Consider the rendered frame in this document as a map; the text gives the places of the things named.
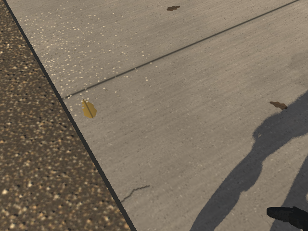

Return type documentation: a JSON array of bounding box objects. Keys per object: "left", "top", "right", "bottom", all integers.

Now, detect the right robot hand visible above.
[{"left": 267, "top": 206, "right": 308, "bottom": 231}]

